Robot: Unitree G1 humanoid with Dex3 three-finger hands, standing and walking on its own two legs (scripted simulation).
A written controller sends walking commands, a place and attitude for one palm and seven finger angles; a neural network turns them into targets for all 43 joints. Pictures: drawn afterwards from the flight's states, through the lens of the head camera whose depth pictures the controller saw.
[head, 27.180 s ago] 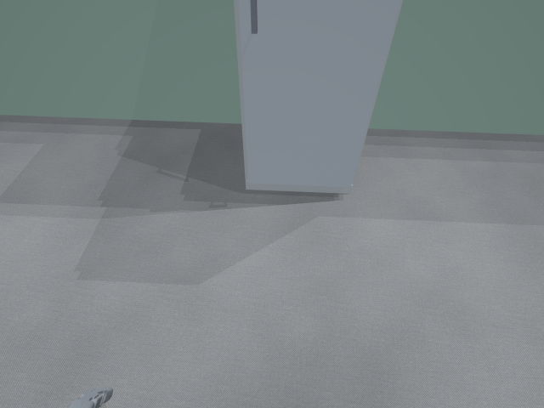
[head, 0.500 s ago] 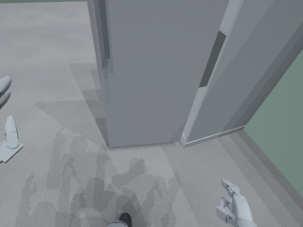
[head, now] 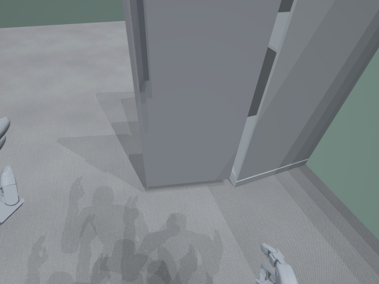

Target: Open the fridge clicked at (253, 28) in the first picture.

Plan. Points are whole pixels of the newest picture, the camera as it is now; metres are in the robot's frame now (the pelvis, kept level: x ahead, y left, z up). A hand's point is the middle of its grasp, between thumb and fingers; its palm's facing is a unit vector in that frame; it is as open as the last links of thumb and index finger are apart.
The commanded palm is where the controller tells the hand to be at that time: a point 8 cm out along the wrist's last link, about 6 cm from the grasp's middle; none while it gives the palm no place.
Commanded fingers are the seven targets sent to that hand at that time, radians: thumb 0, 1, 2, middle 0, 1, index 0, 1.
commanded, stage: stop stepping back and stand still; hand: left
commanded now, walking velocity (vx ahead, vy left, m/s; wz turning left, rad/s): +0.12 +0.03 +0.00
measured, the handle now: (142, 23) +0.79 +0.18 +0.24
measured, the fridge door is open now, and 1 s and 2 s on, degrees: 77 77 77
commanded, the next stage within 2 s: let the arm hang, fingers relaxed in 0.76 s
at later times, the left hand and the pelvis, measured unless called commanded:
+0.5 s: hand out of the picture +0.19 +0.31 +0.18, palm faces +0.49 -0.74 -0.47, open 7.4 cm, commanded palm +0.13 +0.33 +0.17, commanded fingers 0.00 0.90 0.90 -0.20 -0.30 -0.20 -0.30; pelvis +0.00 +0.03 -0.01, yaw +2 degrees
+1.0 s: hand (34, 256) +0.19 +0.31 -0.02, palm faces +0.14 -0.88 -0.46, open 7.4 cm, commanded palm none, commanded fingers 0.00 0.90 0.90 -0.20 -0.30 -0.20 -0.30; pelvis -0.02 +0.06 -0.01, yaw +3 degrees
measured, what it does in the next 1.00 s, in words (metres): steps on the spot: left foot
